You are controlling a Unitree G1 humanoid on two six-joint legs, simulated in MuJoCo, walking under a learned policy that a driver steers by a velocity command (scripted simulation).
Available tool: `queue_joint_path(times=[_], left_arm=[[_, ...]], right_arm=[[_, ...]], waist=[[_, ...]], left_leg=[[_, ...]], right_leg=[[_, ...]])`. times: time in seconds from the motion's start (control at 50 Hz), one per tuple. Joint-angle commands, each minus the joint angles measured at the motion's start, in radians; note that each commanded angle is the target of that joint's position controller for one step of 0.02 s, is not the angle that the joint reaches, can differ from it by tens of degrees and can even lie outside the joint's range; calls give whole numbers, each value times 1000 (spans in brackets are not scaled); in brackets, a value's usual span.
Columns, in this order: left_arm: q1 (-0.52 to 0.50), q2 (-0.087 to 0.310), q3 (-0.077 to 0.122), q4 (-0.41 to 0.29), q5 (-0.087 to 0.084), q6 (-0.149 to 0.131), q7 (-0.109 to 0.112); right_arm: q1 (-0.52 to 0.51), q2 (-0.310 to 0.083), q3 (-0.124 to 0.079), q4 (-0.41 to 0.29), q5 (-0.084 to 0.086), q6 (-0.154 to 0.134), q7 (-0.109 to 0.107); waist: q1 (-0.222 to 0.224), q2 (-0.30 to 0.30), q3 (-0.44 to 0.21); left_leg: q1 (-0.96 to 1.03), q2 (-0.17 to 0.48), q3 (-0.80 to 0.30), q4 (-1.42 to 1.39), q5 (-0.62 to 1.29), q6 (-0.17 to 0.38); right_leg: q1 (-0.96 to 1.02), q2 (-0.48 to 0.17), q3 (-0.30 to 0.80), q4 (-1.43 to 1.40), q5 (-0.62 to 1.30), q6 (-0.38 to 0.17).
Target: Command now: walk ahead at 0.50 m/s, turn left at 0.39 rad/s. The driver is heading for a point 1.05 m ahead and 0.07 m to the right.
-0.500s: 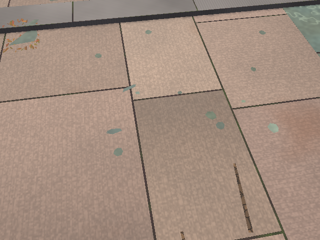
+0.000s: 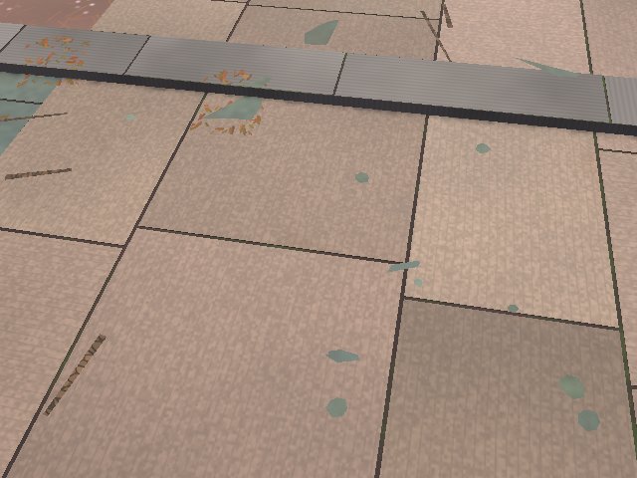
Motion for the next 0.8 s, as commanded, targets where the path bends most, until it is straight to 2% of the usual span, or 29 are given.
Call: queue_joint_path(times=[0.02, 0.08, 0.12, 0.16, 0.18, 0.2, 0.22, 0.24, 0.26, 0.28, 0.3, 0.32, 0.34, 0.36, 0.38, 0.42, 0.46, 0.5, 0.58, 0.66, 0.72, 0.74, 0.76, 0.78, 0.8], left_arm=[[-50, 156, 34, -42, -5, -15, 0], [-27, 180, 36, -13, -21, -3, 0], [16, 199, 39, 12, -33, 5, -2], [42, 215, 43, 35, -42, 16, -3], [44, 223, 45, 43, -45, 22, -2], [37, 235, 47, 49, -48, 27, 0], [25, 236, 45, 53, -51, 33, 3], [37, 209, 33, 54, -43, 32, 8], [44, 137, 5, 17, -11, 23, 9], [126, 62, -22, 5, -10, 1, -1], [43, 165, 5, 7, -39, -11, -9], [-35, 179, 9, -22, -53, -18, -11], [-66, 163, 6, -22, -40, -20, -5], [-67, 159, 11, -20, -25, -13, -2], [-39, 149, 11, -12, -24, -2, -4], [-18, 113, 5, -2, -23, 20, -3], [-71, 100, 2, -19, -14, 31, 2], [-140, 89, -3, -37, -8, 29, -1], [-275, 67, -16, -67, -17, 15, -20], [-366, 82, -16, -106, -24, 6, -40], [-338, 108, -8, -110, -21, 0, -50], [-278, 126, 2, -95, -19, -2, -48], [-143, 163, 24, -53, -15, -2, -41], [32, 229, 46, -16, -8, -1, -31], [116, 319, 68, 3, -3, 6, -29]], right_arm=[[-43, -7, 8, -74, -5, -20, 8], [-146, 8, 20, -89, -6, -37, 26], [-204, 9, 24, -105, -1, -43, 36], [-231, -6, 19, -122, 3, -45, 43], [-227, -19, 14, -125, 1, -47, 44], [-187, -38, 4, -118, -3, -47, 44], [-79, -66, -14, -87, -10, -47, 40], [71, -117, -41, -40, -13, -42, 30], [234, -207, -65, -15, -25, -34, 11], [233, -250, -62, -14, -22, -36, 15], [217, -159, -39, -14, -16, -42, 20], [159, -131, -27, -11, -14, -47, 21], [99, -107, -20, -10, -14, -50, 23], [55, -79, -12, -12, -20, -53, 27], [30, -62, -7, -12, -27, -59, 28], [20, -61, -10, 3, -22, -75, 27], [33, -79, -16, 26, -21, -84, 20], [57, -88, -18, 48, -20, -82, 11], [109, -118, -25, 86, -12, -73, 0], [170, -135, -32, 136, -2, -60, -4], [167, -148, -38, 157, 1, -44, -11], [150, -155, -39, 158, 1, -39, -14], [143, -139, -32, 158, -2, -33, -16], [153, -97, -11, 140, -18, -32, -21], [279, 10, 21, 119, -20, -52, -11]], waist=[[-23, -123, 9], [11, -119, 32], [31, -124, 45], [27, -139, 55], [14, -149, 52], [-20, -160, 26], [-89, -154, -39], [-157, -139, -134], [-205, 15, -280], [-134, 219, -406], [-171, 110, -343], [-155, 88, -198], [-121, 20, -131], [-86, 19, -82], [-53, 35, -76], [-27, 29, -64], [-28, 9, -24], [-46, -5, 1], [-97, -4, 38], [-125, 0, 64], [-94, 20, 42], [-56, 30, 3], [9, 17, -82], [73, -48, -227], [27, -310, -363]], left_leg=[[-72, 30, -25, -148, 117, -6], [-4, 17, 40, -349, 236, 3], [30, 5, 71, -429, 239, 15], [48, -8, 82, -488, 184, 40], [75, -21, 92, -515, 147, 58], [151, -46, 111, -547, 124, 78], [318, -81, 140, -598, 161, 105], [560, -84, 130, -590, 196, 133], [896, 141, -168, -565, 211, 217], [1060, 327, -629, -716, 57, 349], [1015, 300, -602, -758, -20, 317], [883, 264, -446, -773, 48, 286], [752, 219, -345, -791, 134, 265], [643, 185, -272, -821, 221, 255], [575, 167, -234, -855, 251, 254], [512, 158, -182, -909, 286, 269], [489, 154, -132, -943, 319, 273], [500, 139, -85, -956, 327, 259], [511, 115, -13, -964, 277, 221], [624, 166, -28, -918, 267, 209], [706, 193, -37, -840, 400, 182], [712, 176, -20, -765, 552, 166], [683, 126, 20, -605, 680, 140], [519, 72, 64, -336, 520, 102], [94, -107, 86, 58, -20, 20]], right_leg=[[59, -264, 177, -188, 231, -177], [64, -241, 98, -186, 259, -154], [94, -257, 93, -180, 259, -149], [151, -288, 98, -158, 309, -139], [178, -298, 95, -130, 377, -132], [194, -295, 78, -69, 524, -119], [179, -268, 36, 59, 680, -96], [82, -225, -6, 249, 691, -64], [-203, -152, -41, 603, 347, -11], [-476, -1, 88, 874, -360, 23], [-584, -53, 180, 965, -345, 14], [-632, -93, 152, 954, -258, 4], [-601, -130, 139, 899, -173, 4], [-552, -153, 139, 847, -120, 10], [-491, -169, 150, 823, -82, 15], [-456, -172, 144, 774, -45, 32], [-498, -173, 143, 690, 28, 50], [-527, -171, 142, 566, 141, 59], [-473, -126, 108, 319, 321, 52], [-484, -102, 111, 208, 287, 22], [-424, -78, 95, 163, 174, -19], [-327, -48, 64, 144, 150, -38], [-138, -17, 35, 132, 161, -66], [159, -138, 162, 182, 224, -122], [533, -376, 643, 102, 6, -292]])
